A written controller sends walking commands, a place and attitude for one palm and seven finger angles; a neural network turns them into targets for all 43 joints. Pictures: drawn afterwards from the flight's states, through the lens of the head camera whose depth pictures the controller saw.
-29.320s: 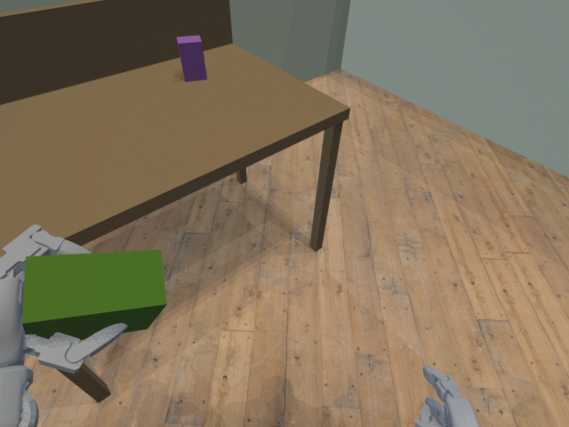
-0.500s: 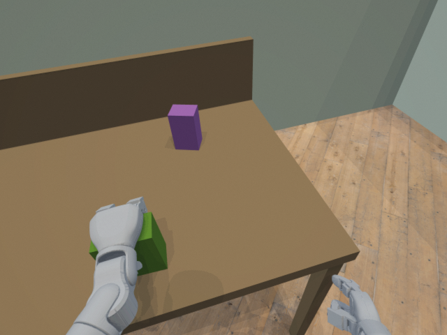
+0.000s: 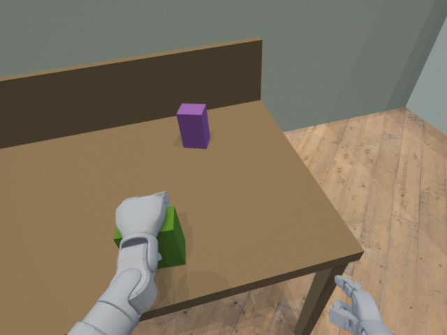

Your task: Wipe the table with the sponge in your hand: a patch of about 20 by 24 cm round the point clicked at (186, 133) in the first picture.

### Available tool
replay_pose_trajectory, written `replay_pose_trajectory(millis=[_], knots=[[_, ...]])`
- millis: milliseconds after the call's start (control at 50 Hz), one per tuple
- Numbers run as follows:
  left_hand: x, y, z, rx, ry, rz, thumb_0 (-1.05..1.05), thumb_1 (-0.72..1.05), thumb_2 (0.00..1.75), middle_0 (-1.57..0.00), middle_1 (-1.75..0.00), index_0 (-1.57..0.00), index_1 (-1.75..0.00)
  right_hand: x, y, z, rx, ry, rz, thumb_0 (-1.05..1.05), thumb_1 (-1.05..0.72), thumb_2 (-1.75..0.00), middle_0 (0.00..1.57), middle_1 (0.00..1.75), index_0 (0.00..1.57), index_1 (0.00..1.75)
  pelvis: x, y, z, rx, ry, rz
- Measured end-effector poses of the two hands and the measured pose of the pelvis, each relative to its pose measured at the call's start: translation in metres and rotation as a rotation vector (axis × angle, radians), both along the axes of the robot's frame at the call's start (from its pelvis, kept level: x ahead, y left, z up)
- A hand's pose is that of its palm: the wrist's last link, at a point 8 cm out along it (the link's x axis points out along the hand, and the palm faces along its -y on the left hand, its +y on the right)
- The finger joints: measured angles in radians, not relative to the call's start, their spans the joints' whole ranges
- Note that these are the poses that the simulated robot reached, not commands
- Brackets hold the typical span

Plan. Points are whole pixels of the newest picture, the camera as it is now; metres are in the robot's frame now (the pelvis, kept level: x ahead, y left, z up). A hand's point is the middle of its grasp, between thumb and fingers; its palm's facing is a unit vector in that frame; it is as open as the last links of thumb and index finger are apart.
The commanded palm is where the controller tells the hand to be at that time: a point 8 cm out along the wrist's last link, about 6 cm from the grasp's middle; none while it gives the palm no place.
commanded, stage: slide across to the third lane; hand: left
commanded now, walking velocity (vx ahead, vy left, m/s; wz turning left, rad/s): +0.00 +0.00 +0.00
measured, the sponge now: (155, 245) +0.29 +0.20 -0.02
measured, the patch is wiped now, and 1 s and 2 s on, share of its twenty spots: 0.70 0.70 1.00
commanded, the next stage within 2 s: wipe forward along the third lane in 0.38 s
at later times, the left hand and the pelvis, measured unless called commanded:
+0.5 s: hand (168, 226) +0.31 +0.17 +0.03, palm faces -0.04 -0.06 -1.00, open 10.2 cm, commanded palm +0.28 +0.14 +0.07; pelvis -0.01 -0.01 +0.00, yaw +0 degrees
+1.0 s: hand (174, 211) +0.35 +0.17 +0.03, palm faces -0.08 -0.01 -1.00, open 10.2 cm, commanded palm +0.33 +0.16 +0.06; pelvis -0.03 -0.02 -0.01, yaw -1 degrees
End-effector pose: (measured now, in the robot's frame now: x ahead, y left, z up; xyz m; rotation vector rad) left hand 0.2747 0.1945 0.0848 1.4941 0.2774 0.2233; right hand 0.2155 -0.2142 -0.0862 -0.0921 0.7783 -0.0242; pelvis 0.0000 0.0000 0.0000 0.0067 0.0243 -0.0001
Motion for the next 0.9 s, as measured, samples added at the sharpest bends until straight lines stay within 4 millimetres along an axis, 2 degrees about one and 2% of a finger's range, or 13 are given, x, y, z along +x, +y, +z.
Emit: replay_pose_trajectory(millis=[360,600,760,900], knots=[[0.013,-0.028,-0.001,0.008,0.005,-0.028,-0.01,-0.52,1.08,-0.69,-1.37,-0.72,-1.38,-0.009,-0.002,-0.001,0.028,0.015,0.005,0.02,-0.90,-0.90,0.20,0.30,0.19,0.29,-0.009,-0.008,0.000,0.003,0.000,0.003],[0.018,-0.031,-0.004,0.011,0.024,-0.020,-0.01,-0.53,1.08,-0.70,-1.36,-0.73,-1.36,-0.024,-0.014,-0.007,0.006,0.046,-0.027,0.02,-0.90,-0.90,0.20,0.30,0.19,0.29,-0.013,-0.012,-0.001,0.005,0.004,0.001],[0.029,-0.032,-0.004,0.022,0.036,-0.018,-0.01,-0.55,1.08,-0.73,-1.32,-0.77,-1.33,-0.039,-0.022,-0.013,-0.020,0.074,-0.053,0.02,-0.90,-0.90,0.20,0.30,0.19,0.29,-0.019,-0.014,-0.002,0.006,0.022,0.003],[0.047,-0.033,-0.002,0.041,0.041,-0.009,-0.01,-0.56,1.09,-0.74,-1.31,-0.78,-1.32,-0.063,-0.030,-0.022,-0.037,0.113,-0.091,0.01,-0.90,-0.90,0.20,0.30,0.19,0.29,-0.026,-0.016,-0.005,0.009,0.048,-0.004]])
